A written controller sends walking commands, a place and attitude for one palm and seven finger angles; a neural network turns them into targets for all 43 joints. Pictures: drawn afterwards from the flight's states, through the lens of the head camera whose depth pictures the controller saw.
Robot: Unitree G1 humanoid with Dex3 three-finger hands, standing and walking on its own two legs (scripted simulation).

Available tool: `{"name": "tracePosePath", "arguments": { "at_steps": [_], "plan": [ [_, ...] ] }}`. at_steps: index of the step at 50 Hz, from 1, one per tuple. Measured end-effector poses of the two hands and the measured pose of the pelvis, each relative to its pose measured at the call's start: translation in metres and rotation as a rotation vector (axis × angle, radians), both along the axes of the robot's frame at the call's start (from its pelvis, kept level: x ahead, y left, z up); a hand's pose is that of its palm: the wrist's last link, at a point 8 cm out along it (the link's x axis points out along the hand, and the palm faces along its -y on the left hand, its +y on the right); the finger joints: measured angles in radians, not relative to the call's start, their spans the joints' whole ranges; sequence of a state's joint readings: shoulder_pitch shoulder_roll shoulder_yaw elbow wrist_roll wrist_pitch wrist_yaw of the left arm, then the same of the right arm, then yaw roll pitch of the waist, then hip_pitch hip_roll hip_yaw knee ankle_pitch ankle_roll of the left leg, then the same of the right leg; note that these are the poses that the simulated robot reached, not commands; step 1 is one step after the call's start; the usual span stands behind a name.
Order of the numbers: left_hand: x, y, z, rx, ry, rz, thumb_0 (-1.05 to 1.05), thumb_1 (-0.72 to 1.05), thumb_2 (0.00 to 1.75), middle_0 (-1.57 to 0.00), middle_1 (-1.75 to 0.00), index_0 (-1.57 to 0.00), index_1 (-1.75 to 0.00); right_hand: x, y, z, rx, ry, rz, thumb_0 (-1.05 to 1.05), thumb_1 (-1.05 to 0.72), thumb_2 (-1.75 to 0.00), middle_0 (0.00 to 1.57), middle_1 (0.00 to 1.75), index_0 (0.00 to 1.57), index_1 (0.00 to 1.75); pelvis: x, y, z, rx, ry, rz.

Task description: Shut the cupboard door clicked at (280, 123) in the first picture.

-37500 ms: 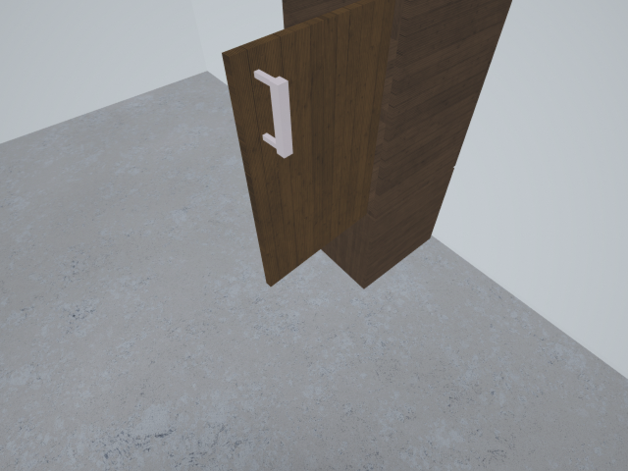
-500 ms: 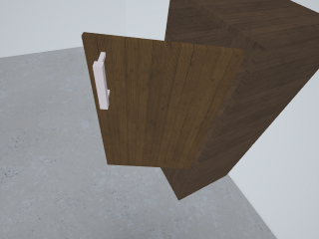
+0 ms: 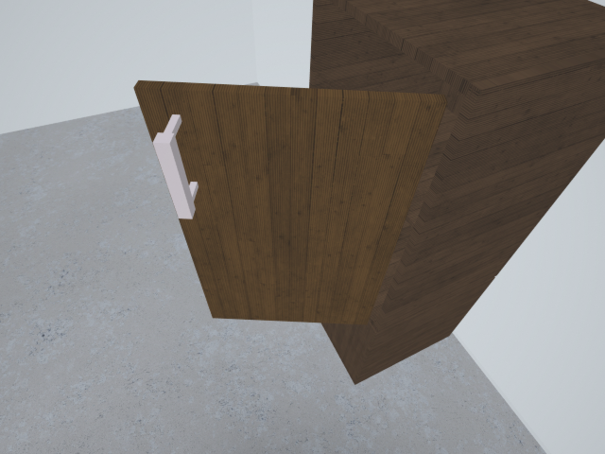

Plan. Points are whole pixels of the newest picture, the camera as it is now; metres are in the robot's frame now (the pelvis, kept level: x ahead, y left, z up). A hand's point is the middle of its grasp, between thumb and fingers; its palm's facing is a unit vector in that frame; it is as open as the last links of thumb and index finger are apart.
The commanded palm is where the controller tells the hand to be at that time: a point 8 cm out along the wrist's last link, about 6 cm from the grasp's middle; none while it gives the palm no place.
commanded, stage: come to a stop and stand still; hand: left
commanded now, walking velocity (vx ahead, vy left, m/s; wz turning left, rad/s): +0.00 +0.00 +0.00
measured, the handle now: (180, 169) +0.43 +0.20 +0.15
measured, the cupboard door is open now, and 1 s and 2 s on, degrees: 62 62 62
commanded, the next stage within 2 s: look again from close up in 0.86 s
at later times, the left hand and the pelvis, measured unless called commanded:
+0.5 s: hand out of the picture +0.05 +0.22 -0.17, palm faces -0.02 -0.97 -0.23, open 7.4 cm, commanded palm none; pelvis +0.02 +0.03 +0.00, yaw -1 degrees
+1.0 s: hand out of the picture +0.05 +0.20 -0.17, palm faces -0.01 -0.98 -0.20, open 7.3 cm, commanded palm none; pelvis +0.04 +0.02 +0.00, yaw -1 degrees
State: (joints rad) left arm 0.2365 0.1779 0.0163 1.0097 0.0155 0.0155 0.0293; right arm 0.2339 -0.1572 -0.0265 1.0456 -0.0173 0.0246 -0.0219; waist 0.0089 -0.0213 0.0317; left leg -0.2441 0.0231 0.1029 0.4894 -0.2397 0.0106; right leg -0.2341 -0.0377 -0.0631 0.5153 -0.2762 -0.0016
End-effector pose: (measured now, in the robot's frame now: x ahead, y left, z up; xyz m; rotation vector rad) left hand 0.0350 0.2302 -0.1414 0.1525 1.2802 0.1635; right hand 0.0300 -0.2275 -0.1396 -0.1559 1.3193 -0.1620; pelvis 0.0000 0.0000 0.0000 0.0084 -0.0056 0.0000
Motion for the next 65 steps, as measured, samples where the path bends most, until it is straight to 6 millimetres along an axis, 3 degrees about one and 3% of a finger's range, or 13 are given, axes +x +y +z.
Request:
{"name": "tracePosePath", "arguments": {
  "at_steps": [20, 42, 65],
  "plan": [
    [0.010, 0.039, 0.008, 0.045, 0.037, -0.046, 0.00, 0.91, 0.90, -0.20, -0.30, -0.20, -0.30, -0.011, 0.037, -0.011, 0.043, 0.022, 0.003, 0.01, -0.93, -0.90, 0.20, 0.30, 0.20, 0.30, 0.018, 0.033, -0.002, -0.004, 0.004, -0.017],
    [0.010, 0.021, -0.001, -0.007, 0.106, -0.032, 0.00, 0.91, 0.90, -0.20, -0.30, -0.20, -0.30, 0.016, 0.029, -0.003, 0.004, 0.032, 0.000, 0.01, -0.92, -0.90, 0.20, 0.30, 0.20, 0.30, 0.036, 0.029, 0.002, -0.002, -0.005, -0.022],
    [0.003, 0.006, 0.000, -0.016, 0.134, -0.013, 0.00, 0.91, 0.90, -0.20, -0.30, -0.20, -0.30, 0.005, 0.024, -0.002, 0.020, 0.090, -0.004, 0.01, -0.92, -0.90, 0.20, 0.30, 0.20, 0.30, 0.040, 0.016, 0.005, 0.000, -0.001, -0.013]
  ]
}}
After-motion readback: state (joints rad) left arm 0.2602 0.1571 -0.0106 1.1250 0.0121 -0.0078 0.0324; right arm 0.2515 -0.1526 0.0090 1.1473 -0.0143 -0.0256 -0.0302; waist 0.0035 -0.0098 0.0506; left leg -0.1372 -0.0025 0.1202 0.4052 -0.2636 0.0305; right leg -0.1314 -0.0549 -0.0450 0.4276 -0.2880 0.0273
